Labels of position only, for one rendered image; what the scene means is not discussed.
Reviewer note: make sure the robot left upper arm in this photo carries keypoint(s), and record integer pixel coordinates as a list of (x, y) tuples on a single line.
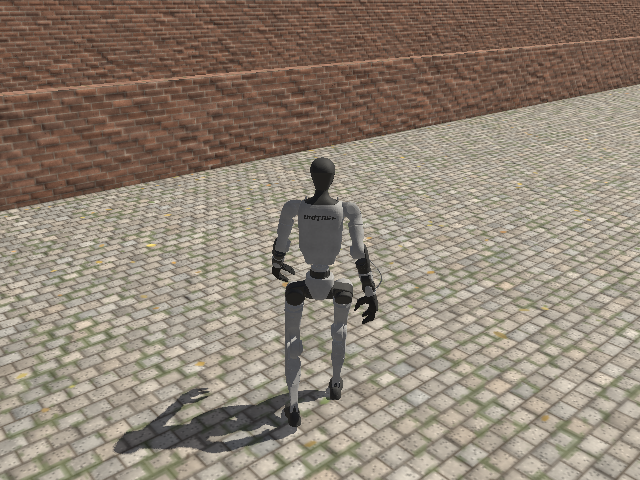
[(289, 210)]

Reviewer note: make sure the robot right hand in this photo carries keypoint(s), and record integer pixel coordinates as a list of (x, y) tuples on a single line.
[(373, 307)]

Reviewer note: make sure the right robot shin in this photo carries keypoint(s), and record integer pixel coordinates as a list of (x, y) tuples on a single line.
[(338, 356)]

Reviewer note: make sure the humanoid robot torso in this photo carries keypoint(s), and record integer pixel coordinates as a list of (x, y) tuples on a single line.
[(320, 237)]

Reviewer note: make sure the right robot forearm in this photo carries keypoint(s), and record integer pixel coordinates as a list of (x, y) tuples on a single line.
[(365, 274)]

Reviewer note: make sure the robot right upper arm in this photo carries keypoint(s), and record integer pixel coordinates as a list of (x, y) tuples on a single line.
[(353, 213)]

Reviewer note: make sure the robot left hand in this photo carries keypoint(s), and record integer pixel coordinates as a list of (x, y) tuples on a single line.
[(278, 275)]

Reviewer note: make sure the left robot forearm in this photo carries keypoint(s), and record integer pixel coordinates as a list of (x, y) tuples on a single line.
[(278, 257)]

